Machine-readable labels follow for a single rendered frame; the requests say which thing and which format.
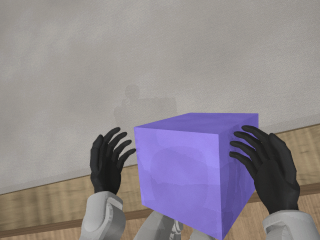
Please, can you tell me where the left robot forearm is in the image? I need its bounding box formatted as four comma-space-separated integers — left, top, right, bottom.
79, 191, 126, 240

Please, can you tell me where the left robot thigh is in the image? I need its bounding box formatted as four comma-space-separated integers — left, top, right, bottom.
133, 210, 183, 240

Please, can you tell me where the carton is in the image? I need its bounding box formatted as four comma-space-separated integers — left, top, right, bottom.
133, 112, 259, 240

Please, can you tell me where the robot thigh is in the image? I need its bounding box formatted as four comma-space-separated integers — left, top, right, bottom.
133, 210, 183, 240
189, 229, 214, 240

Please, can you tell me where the right robot thigh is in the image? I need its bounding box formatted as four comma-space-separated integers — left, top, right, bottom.
189, 229, 214, 240

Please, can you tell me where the left robot hand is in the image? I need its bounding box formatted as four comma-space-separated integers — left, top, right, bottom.
89, 127, 136, 195

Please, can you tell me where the right robot forearm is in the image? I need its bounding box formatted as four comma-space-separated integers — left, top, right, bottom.
262, 209, 320, 240

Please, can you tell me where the right robot hand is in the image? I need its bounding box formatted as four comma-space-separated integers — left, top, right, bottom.
229, 125, 300, 215

